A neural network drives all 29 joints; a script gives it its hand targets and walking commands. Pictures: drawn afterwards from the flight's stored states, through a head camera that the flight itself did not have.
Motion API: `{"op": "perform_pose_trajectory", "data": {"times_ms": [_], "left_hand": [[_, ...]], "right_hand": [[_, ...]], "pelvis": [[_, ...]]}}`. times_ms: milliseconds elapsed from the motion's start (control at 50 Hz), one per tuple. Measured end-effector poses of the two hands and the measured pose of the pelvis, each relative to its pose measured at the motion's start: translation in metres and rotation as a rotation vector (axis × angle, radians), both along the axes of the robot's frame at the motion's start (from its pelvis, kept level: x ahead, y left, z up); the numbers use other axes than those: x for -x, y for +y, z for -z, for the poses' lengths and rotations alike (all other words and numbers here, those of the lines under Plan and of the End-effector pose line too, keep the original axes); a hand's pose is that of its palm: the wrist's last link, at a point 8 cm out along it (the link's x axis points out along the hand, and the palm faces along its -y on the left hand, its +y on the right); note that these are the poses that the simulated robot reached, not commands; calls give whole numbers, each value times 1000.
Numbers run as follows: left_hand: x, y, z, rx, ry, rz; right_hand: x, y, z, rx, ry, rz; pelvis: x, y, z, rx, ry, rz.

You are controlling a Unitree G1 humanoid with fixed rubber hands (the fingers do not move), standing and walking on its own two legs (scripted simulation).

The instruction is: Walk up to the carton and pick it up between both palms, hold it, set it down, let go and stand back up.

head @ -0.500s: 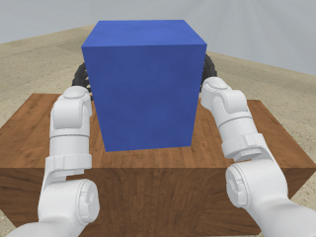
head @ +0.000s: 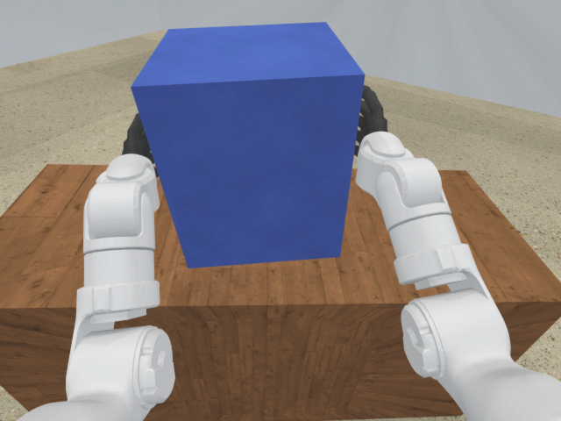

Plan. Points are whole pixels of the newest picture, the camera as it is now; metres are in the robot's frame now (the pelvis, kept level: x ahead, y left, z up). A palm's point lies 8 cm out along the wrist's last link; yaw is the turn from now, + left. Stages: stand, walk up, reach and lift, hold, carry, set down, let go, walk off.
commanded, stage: hold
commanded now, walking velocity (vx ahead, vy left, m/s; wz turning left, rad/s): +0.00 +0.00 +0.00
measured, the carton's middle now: (256, 145) +0.40 +0.02 +0.25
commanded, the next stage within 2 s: none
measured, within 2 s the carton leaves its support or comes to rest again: neither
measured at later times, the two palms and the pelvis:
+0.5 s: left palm (111, 174) +0.32 +0.18 +0.25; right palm (369, 147) +0.33 -0.11 +0.28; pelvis -0.03 +0.02 +0.00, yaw +0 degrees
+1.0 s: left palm (138, 171) +0.36 +0.17 +0.23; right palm (367, 150) +0.37 -0.13 +0.26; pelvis -0.01 +0.01 +0.00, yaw +0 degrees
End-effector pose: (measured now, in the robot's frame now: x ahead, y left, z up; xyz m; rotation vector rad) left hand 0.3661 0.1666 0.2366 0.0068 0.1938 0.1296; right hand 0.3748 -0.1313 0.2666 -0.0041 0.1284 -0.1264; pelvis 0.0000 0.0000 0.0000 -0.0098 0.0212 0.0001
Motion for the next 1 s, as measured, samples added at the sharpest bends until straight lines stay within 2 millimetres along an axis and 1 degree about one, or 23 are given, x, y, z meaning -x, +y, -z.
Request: {"op": "perform_pose_trajectory", "data": {"times_ms": [180, 400, 480, 600, 720, 840, 1000], "left_hand": [[13, 5, 2, 13, 36, 2], [41, 18, -10, 26, -5, 1], [46, 19, -15, 24, -10, -3], [43, 13, -13, 1, 16, 5], [36, 9, -2, -10, 49, 14], [23, 9, 0, -10, 37, 12], [2, 3, 9, 4, 54, 9]], "right_hand": [[12, 5, 2, 16, 37, -2], [41, 18, -13, 28, -3, -6], [44, 19, -16, -2, -5, -14], [43, 13, -10, -50, 22, -3], [37, 9, 4, -56, 56, 6], [24, 9, 6, -55, 44, 7], [3, 4, 11, -40, 62, 10]], "pelvis": [[7, 4, 0, 4, -10, 0], [26, 13, 1, 17, -36, 1], [33, 16, 1, 21, -45, 1], [39, 16, 1, 20, -53, 1], [37, 15, 1, 19, -51, 2], [28, 14, 1, 18, -39, 2], [13, 6, 1, 7, -18, 2]]}}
